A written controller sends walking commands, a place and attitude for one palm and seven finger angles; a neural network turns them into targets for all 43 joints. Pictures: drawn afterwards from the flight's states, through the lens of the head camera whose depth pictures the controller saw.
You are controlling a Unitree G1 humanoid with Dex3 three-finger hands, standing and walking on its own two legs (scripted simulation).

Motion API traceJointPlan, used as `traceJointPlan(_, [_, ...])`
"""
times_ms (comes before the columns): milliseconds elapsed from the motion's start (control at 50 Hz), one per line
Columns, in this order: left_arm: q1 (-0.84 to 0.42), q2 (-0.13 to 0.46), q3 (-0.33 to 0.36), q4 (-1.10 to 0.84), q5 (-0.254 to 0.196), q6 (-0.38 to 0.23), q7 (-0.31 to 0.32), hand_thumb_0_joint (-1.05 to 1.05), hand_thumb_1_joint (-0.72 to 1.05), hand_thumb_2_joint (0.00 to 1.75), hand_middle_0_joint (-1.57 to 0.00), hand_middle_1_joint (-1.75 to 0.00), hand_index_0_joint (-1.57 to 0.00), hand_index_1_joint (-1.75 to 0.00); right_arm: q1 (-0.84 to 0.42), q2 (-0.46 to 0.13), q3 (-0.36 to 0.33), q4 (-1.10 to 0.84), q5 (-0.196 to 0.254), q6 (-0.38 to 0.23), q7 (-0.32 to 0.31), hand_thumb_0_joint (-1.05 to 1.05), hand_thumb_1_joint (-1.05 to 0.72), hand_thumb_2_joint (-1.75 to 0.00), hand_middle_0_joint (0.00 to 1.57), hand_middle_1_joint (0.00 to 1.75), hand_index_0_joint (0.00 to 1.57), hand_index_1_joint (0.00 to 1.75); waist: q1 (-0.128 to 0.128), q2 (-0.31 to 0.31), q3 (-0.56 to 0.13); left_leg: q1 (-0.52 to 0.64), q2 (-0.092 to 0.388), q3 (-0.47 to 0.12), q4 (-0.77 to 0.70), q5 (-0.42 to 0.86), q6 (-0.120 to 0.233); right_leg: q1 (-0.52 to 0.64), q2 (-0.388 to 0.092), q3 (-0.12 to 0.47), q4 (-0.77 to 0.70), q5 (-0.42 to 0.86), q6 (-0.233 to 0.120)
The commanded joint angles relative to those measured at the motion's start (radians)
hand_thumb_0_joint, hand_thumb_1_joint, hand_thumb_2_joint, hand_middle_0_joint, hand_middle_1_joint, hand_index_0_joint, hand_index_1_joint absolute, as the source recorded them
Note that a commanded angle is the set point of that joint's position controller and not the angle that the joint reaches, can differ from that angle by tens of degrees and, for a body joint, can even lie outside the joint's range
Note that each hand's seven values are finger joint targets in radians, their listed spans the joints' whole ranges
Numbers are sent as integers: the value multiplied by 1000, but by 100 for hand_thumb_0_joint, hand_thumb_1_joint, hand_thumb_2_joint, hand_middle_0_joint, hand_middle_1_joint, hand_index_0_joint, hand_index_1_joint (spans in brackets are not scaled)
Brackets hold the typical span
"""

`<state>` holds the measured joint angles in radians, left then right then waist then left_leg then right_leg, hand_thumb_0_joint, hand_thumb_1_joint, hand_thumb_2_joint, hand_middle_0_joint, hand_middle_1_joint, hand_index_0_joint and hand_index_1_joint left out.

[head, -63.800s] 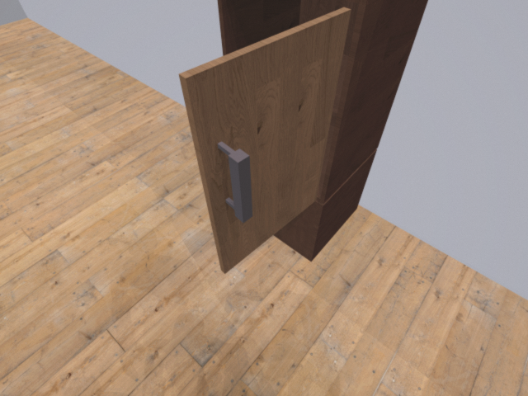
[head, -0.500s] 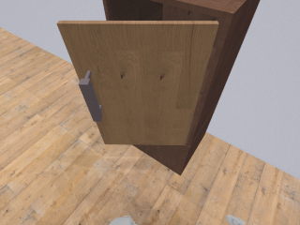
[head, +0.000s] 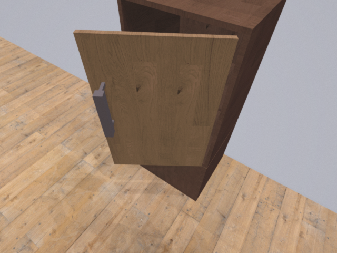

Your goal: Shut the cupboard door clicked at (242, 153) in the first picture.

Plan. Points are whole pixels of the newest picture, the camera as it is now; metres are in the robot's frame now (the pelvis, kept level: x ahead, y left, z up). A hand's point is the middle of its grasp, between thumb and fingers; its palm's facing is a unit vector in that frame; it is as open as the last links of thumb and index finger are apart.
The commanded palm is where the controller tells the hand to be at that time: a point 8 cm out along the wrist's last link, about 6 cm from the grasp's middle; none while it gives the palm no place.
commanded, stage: look again from close up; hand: left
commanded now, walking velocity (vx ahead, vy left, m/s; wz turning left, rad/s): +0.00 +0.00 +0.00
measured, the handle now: (106, 110) +0.51 +0.22 +0.03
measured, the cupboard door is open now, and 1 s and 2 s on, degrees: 34 34 34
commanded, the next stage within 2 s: raise the hand and make a fist in 0.44 s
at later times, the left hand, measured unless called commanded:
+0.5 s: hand out of the picture +0.05 +0.21 -0.16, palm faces -0.01 -0.97 -0.25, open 7.4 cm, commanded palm none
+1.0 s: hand (86, 237) +0.17 +0.20 -0.06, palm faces +0.13 -0.99 -0.03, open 6.0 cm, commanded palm +0.16 +0.25 -0.03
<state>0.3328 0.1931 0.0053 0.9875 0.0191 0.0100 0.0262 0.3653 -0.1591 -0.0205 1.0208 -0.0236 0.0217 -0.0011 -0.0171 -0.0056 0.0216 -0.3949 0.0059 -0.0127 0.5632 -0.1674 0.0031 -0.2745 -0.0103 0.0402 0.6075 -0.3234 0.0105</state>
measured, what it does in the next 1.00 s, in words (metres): lowers itself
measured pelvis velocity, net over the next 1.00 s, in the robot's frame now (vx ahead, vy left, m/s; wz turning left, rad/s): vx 0.03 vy -0.02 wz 0.02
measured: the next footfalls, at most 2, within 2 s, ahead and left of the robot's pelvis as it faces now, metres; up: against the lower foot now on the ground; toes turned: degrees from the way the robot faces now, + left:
none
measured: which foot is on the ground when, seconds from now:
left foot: down 0.00-1.00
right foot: down 0.00-1.00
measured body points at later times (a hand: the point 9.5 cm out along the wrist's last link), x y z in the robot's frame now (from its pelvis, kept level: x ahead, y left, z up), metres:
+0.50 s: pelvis +0.03 +0.00 +0.01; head +0.04 +0.01 +0.46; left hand +0.05 +0.26 -0.14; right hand +0.10 -0.26 -0.13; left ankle +0.09 +0.12 -0.73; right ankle +0.01 -0.14 -0.73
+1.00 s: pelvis +0.03 -0.02 -0.10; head +0.07 -0.01 +0.35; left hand +0.16 +0.25 -0.05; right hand +0.27 -0.25 -0.14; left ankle +0.09 +0.12 -0.73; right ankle +0.01 -0.14 -0.73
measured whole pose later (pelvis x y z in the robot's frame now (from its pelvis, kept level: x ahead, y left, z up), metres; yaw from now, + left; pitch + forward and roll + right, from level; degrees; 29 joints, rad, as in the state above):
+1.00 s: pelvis +0.03 -0.02 -0.10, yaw +1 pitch +13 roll -2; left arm 0.58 0.22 0.25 0.01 -0.35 -0.47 -0.39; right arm 0.14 -0.23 -0.06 0.55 0.03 -0.29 -0.06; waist 0.08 0.00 -0.16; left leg -1.00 0.03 -0.09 1.25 -0.49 -0.05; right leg -0.83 0.02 -0.04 1.26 -0.67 -0.01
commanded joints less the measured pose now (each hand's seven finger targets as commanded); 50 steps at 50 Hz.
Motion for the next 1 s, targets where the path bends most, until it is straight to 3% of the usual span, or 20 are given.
traceJointPlan(0, [33, 113, 24, -22, -1, -27, 6, 0, 90, 90, -20, -30, -20, -30, -30, -126, -22, -58, 5, -35, -14, 0, -90, -90, 20, 30, 20, 30, 13, 3, 50, 55, 56, -112, -163, -272, 31, -111, -54, 100, -214, -216, -67])
traceJointPlan(160, [30, 137, 23, 20, 1, -36, 2, 0, 90, 90, -20, -30, -20, -30, -73, -168, -27, -34, 8, -45, -14, 0, -90, -90, 20, 30, 20, 30, 15, 23, 56, 90, 73, -126, -205, -249, 34, -89, -52, 90, -222, -149, -59])
traceJointPlan(500, [-65, 210, 24, 47, 0, -45, -3, 0, 90, 90, -20, -30, -20, -30, -202, -240, -19, -6, 12, -62, -13, 0, -90, -90, 20, 30, 20, 30, 21, 19, -7, 200, 85, -99, -187, 29, 34, 24, -78, 75, -232, 85, -41])
traceJointPlan(520, [40, 123, 8, 63, 9, -50, 39, 0, 90, 90, -20, -30, -20, -30, -220, -194, -17, -60, 24, -51, -11, 0, -90, -90, 20, 30, 20, 30, 40, -4, -7, 188, 83, -14, -8, 26, -8, 23, -114, 110, -286, 161, -20])
traceJointPlan(540, [-828, 796, 526, -1554, -127, -326, 35, 0, 90, 90, -20, -30, -20, -30, -115, -342, -60, -328, 29, -211, -111, 0, -90, -90, 20, 30, 20, 30, -102, 20, -301, 458, 37, -40, -48, 139, 41, 10, -38, -40, -99, 252, -26])
traceJointPlan(560, [-95, 213, 95, -1198, -141, -257, 14, 0, 90, 90, -22, -32, -22, -32, -218, -204, -13, -364, 61, -285, -129, 0, -90, -90, 20, 30, 20, 30, 17, 262, -479, 525, 32, 22, -49, 307, 43, -68, 23, -131, -19, 158, -32])
traceJointPlan(580, [148, 21, 61, -1166, -205, -132, 16, 0, 90, 90, -24, -34, -24, -34, -232, -185, -13, -379, 61, -327, -118, 0, -90, -90, 20, 30, 20, 30, 31, 283, -408, 406, 37, -6, -49, 291, -8, -44, 29, -164, 3, 139, -29])
traceJointPlan(600, [10, 65, 89, -1071, -179, -146, 30, 0, 90, 90, -25, -36, -25, -36, -206, -180, -15, -369, 77, -356, -92, 0, -90, -90, 20, 30, 20, 30, -49, 126, -165, 223, 13, -36, -26, 86, -1, -153, 28, -155, -22, 112, -15])
traceJointPlan(620, [78, 43, 132, -958, -192, -187, 12, 0, 90, 90, -27, -38, -27, -38, -202, -185, -43, -391, 57, -360, -82, 0, -90, -90, 20, 30, 20, 30, -34, 24, -6, 68, -3, -42, -11, -93, -6, -239, 33, -163, -39, 25, -13])
traceJointPlan(640, [173, 38, 157, -839, -211, -252, -25, 0, 90, 90, -29, -40, -29, -40, -230, -194, -56, -400, 54, -364, -69, 0, -90, -90, 20, 30, 20, 30, -17, -87, 50, -56, -12, -42, 50, -164, -11, -332, 35, -171, 0, -55, -15])
traceJointPlan(660, [271, 25, 203, -750, -236, -341, -78, 0, 90, 90, -31, -42, -31, -42, -247, -181, -64, -417, 43, -367, -56, 0, -90, -90, 20, 30, 20, 30, 23, -162, 39, -147, -15, -42, 123, -173, -17, -399, 44, -178, 71, -95, -18])
traceJointPlan(680, [390, 32, 244, -706, -262, -431, -150, 0, 90, 90, -33, -44, -33, -44, -251, -180, -77, -436, 43, -367, -37, 0, -90, -90, 20, 30, 20, 30, 80, -120, -20, -177, -24, -22, 190, -111, -26, -393, 39, -160, 134, -57, -34])
traceJointPlan(740, [372, 103, 298, -782, -325, -674, -384, 0, 90, 90, -38, -50, -38, -50, -291, -189, -97, -504, 33, -374, -9, 0, -90, -90, 20, 30, 20, 30, 97, -103, -211, -295, -28, 2, 396, -51, -26, -477, 23, -102, 340, 55, -39])
traceJointPlan(780, [373, 182, 382, -827, -360, -667, -461, 0, 90, 90, -42, -54, -42, -54, -295, -188, -101, -561, 43, -369, -11, 0, -90, -90, 20, 30, 20, 30, 126, 9, -287, -326, -32, 13, 448, -52, -10, -478, 16, -58, 386, 60, -41])
traceJointPlan(800, [352, 170, 378, -910, -394, -636, -479, 0, 90, 90, -44, -56, -44, -56, -313, -184, -98, -602, 52, -363, -18, 0, -90, -90, 20, 30, 20, 30, 129, 9, -324, -329, -34, 21, 449, -100, -4, -484, 17, -46, 370, -25, -36])
traceJointPlan(820, [298, 170, 381, -954, -428, -592, -481, 0, 90, 90, -46, -58, -46, -58, -318, -184, -94, -628, 61, -357, -30, 0, -90, -90, 20, 30, 20, 30, 117, 41, -313, -368, -36, 24, 451, -203, -4, -518, 13, -16, 340, -189, -34])
traceJointPlan(840, [237, 184, 390, -1056, -446, -575, -471, 0, 90, 90, -47, -60, -47, -60, -311, -183, -89, -651, 67, -357, -45, 0, -90, -90, 20, 30, 20, 30, 107, 42, -313, -379, -29, 11, 476, -213, 4, -531, 13, 11, 325, -225, -29])
traceJointPlan(900, [116, 200, 339, -1314, -409, -572, -422, 0, 90, 90, -53, -66, -53, -66, -232, -174, -81, -638, 54, -359, -70, 0, -90, -90, 20, 30, 20, 30, 43, 59, -435, -324, -4, -16, 549, -90, 23, -529, 31, 7, 390, 11, -9])
traceJointPlan(940, [58, 185, 286, -1367, -383, -587, -413, 0, 90, 90, -57, -70, -57, -70, -216, -171, -72, -608, 52, -358, -83, 0, -90, -90, 20, 30, 20, 30, 10, 93, -382, -324, 4, -25, 578, -70, 30, -584, 41, -3, 409, 54, -12])
traceJointPlan(980, [4, 203, 281, -1369, -378, -586, -422, 0, 90, 90, -60, -74, -60, -74, -204, -176, -65, -582, 49, -354, -99, 0, -90, -90, 20, 30, 20, 30, -12, 52, -365, -355, 11, -37, 610, -67, 38, -607, 49, -5, 418, 63, -9])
